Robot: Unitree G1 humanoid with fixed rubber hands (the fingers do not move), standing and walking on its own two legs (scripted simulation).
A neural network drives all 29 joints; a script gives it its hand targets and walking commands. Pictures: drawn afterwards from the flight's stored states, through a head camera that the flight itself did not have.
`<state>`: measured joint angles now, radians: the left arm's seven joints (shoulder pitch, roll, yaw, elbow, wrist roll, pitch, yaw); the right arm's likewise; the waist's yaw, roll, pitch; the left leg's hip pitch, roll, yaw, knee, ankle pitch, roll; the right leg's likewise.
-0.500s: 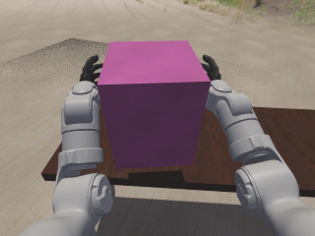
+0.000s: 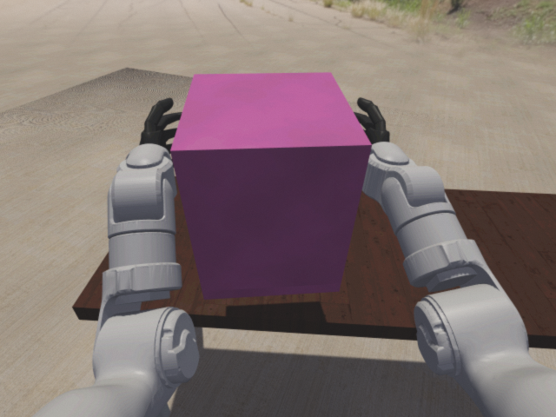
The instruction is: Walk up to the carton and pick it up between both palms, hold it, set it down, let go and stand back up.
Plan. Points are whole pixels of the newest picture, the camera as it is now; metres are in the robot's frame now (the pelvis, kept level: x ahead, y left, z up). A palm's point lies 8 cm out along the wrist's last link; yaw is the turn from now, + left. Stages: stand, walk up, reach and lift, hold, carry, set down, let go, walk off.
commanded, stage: hold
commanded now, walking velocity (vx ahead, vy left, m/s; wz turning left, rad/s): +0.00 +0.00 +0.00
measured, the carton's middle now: (268, 185) +0.38 +0.01 +0.21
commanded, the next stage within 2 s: none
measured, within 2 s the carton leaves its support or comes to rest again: neither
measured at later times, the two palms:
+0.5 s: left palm (156, 155) +0.37 +0.15 +0.27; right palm (373, 153) +0.37 -0.14 +0.26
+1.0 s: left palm (160, 161) +0.37 +0.15 +0.26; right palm (379, 158) +0.36 -0.14 +0.26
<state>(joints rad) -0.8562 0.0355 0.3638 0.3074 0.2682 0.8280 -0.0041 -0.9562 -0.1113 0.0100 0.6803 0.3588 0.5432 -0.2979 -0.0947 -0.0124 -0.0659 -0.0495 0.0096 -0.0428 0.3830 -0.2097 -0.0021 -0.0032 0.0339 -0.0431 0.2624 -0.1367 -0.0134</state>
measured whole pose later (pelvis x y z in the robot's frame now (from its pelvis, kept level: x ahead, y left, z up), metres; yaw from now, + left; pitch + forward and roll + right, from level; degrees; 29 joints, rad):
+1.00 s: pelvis +0.00 +0.00 +0.00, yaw +0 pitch -8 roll -2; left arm -0.83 0.03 0.34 0.29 0.27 0.82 0.00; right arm -0.92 -0.10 0.00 0.65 0.36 0.55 -0.30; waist -0.11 -0.02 -0.06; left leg -0.05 0.01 -0.04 0.39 -0.21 0.00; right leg 0.00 0.03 -0.04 0.28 -0.14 -0.01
